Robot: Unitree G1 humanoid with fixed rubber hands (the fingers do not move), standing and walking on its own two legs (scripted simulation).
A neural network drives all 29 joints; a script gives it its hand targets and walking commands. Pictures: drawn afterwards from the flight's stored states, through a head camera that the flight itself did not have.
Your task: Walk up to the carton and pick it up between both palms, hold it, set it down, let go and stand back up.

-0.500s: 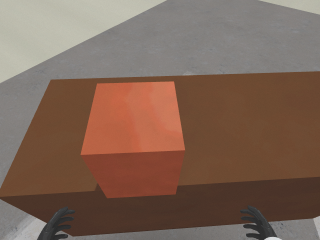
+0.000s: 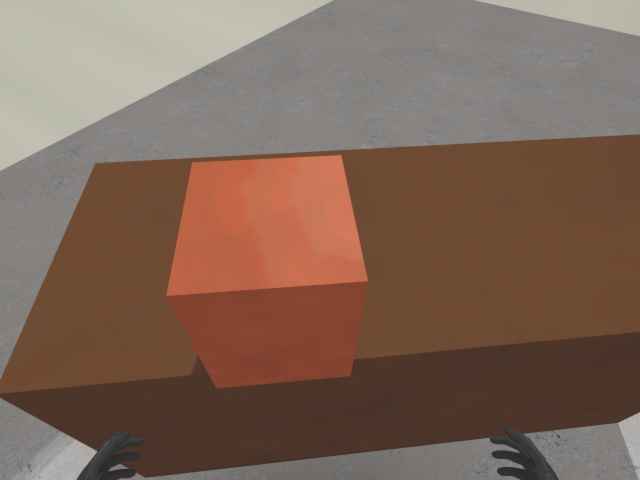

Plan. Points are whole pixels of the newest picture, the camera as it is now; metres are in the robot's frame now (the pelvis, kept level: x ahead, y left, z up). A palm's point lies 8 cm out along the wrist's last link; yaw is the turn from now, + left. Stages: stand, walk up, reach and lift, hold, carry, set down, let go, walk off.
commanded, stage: walk up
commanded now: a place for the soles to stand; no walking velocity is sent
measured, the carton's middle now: (276, 276) +0.38 +0.07 +0.03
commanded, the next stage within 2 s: reach and lift in 1.56 s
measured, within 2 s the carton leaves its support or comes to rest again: neither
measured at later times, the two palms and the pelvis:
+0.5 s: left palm out of the picture +0.12 +0.28 -0.07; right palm out of the picture +0.09 -0.28 -0.09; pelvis -0.01 +0.01 +0.00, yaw -2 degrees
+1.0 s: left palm out of the picture +0.11 +0.28 -0.08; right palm out of the picture +0.06 -0.27 -0.10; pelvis -0.03 +0.01 -0.01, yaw -5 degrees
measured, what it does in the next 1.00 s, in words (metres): stands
